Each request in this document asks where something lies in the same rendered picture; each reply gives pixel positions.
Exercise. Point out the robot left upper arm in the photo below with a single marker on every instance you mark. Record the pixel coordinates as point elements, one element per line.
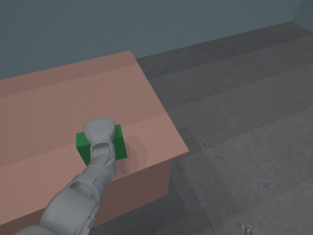
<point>73,213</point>

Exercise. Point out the right robot hand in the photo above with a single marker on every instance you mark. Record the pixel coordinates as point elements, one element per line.
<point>248,229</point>

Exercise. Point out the table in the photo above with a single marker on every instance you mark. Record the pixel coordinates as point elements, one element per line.
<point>40,114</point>

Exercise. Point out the left robot hand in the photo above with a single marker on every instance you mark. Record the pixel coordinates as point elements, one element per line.
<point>99,129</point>

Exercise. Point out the robot left forearm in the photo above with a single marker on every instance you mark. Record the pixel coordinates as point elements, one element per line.
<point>95,177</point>

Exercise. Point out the sponge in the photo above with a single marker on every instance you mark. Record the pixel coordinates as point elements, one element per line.
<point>83,146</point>

